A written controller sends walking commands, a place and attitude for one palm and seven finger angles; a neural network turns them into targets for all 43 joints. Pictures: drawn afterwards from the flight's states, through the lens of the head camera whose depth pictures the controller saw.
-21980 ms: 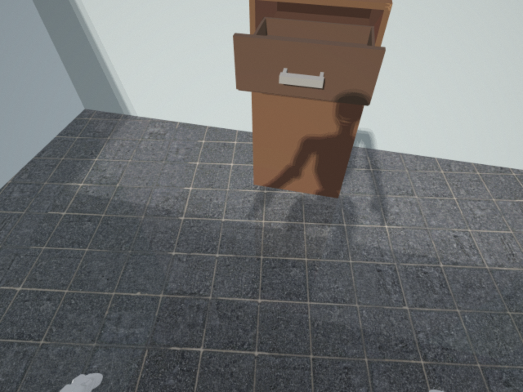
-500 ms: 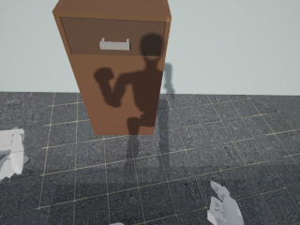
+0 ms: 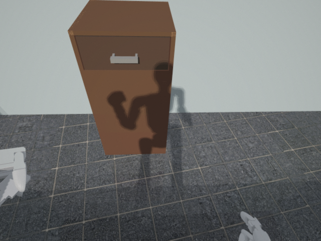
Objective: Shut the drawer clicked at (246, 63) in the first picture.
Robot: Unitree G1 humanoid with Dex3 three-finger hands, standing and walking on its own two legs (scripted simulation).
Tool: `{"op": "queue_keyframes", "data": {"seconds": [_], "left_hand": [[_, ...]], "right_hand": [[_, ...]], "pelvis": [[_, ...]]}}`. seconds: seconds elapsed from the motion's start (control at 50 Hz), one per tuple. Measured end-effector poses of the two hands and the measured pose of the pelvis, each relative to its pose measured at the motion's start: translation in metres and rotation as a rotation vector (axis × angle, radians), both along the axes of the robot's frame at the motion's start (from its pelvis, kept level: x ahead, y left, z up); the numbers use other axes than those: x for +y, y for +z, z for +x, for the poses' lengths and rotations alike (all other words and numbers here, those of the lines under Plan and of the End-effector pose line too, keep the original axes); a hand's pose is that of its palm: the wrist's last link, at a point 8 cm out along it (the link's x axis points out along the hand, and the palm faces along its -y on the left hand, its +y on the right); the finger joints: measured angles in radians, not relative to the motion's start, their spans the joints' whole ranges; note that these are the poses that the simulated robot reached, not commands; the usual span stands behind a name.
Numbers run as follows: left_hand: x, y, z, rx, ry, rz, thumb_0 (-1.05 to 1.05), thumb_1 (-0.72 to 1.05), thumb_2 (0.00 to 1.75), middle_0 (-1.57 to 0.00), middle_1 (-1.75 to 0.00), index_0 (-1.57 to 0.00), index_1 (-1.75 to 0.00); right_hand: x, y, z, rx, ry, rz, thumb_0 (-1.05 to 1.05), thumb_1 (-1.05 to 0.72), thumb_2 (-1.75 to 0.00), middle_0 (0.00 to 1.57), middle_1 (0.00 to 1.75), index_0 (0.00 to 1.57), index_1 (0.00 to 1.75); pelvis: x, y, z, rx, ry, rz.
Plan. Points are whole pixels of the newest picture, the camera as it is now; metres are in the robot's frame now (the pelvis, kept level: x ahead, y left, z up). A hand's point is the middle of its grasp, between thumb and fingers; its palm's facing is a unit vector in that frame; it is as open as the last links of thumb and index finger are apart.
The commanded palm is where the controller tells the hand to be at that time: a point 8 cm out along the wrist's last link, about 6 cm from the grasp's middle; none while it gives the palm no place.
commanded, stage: stop stepping back and stand still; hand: left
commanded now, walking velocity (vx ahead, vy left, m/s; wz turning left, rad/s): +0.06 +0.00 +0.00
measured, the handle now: (124, 57) +0.84 +0.19 +0.04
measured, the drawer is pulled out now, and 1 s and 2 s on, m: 0.00 0.00 0.00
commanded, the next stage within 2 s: let the arm hang, fingers relaxed in 0.52 s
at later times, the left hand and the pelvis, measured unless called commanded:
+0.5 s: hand (37, 164) +0.22 +0.24 +0.16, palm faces +0.31 -0.82 -0.49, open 3.2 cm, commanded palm +0.16 +0.28 +0.18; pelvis +0.02 +0.00 +0.01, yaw -1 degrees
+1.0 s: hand out of the picture +0.01 +0.21 -0.18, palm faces +0.05 -0.97 -0.22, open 3.5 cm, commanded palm none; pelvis +0.00 +0.01 +0.00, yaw +1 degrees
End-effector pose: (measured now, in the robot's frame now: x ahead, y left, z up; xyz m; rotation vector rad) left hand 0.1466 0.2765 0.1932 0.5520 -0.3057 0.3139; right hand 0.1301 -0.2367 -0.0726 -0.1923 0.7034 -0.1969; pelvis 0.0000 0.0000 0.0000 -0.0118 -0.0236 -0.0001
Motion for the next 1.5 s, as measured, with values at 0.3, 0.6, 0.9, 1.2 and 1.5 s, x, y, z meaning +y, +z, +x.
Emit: {"op": "queue_keyframes", "data": {"seconds": [0.3,0.6,0.9,1.2,1.5], "left_hand": [[0.008,-0.01,0.026,0.036,0.019,-0.037,0.02,0.88,0.9,-1.41,-1.6,-1.4,-1.6],[0.007,-0.011,0.032,0.11,0.001,-0.023,0.01,0.88,0.9,-1.4,-1.6,-1.4,-1.6],[-0.03,-0.326,-0.075,1.411,0.191,-0.492,0.01,0.9,0.9,-1.13,-1.34,-1.13,-1.33],[-0.019,-0.325,-0.213,1.728,0.43,-0.578,0.01,0.9,0.9,-0.56,-0.72,-0.56,-0.72],[-0.057,-0.334,-0.177,1.627,0.328,-0.625,0.0,0.9,0.9,-0.22,-0.33,-0.22,-0.33]], "right_hand": [[0.025,-0.001,0.035,0.023,0.073,0.024,0.01,-0.91,-0.9,0.2,0.3,0.2,0.3],[0.007,0.009,0.057,0.011,0.033,-0.006,0.01,-0.91,-0.9,0.2,0.3,0.2,0.3],[-0.001,-0.048,-0.044,0.42,0.018,0.01,0.0,-0.91,-0.9,0.2,0.3,0.2,0.3],[0.033,-0.066,-0.168,0.784,-0.061,0.106,0.0,-0.91,-0.9,0.2,0.3,0.2,0.3],[0.044,-0.073,-0.161,0.718,-0.072,0.159,0.0,-0.91,-0.9,0.2,0.3,0.2,0.3]], "pelvis": [[0.006,0.002,0.018,0.005,0.001,0.007],[0.007,0.006,0.023,0.016,-0.01,0.003],[0.012,-0.004,0.004,0.003,0.014,0.008],[0.016,0.006,-0.005,-0.003,0.022,0.001],[0.009,0.005,-0.01,-0.009,0.014,0.008]]}}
